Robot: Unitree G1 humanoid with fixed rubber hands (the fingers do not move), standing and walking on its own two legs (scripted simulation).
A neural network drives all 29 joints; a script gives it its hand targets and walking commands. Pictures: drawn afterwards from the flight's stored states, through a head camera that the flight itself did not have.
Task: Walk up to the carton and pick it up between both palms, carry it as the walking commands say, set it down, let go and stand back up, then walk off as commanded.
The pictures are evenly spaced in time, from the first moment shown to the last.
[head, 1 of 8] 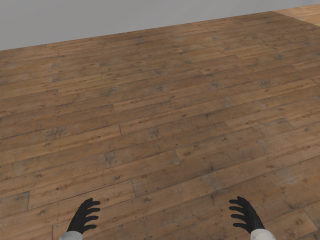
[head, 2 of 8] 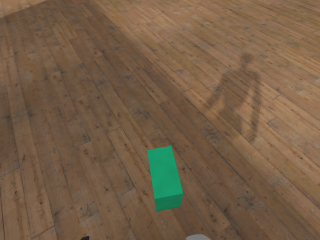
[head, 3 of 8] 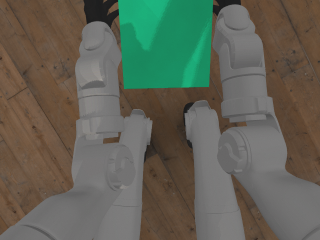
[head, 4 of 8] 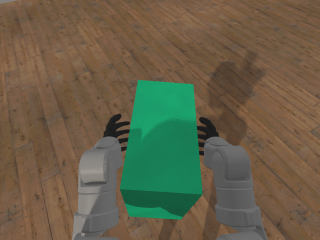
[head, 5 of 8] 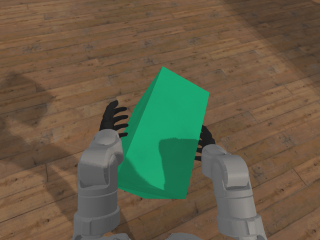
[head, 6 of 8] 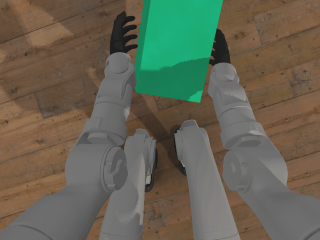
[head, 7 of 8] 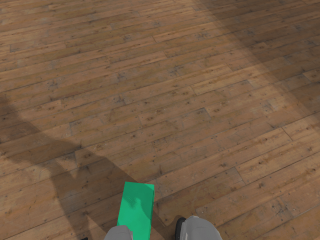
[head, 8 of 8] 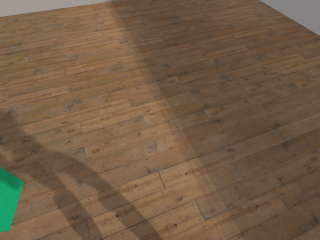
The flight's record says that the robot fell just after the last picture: no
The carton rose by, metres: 0.67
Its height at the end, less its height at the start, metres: +0.00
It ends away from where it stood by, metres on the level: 4.54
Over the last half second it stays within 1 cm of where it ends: yes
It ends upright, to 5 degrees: yes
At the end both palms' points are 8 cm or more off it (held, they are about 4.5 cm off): yes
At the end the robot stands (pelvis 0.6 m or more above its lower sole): yes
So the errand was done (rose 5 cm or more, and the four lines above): yes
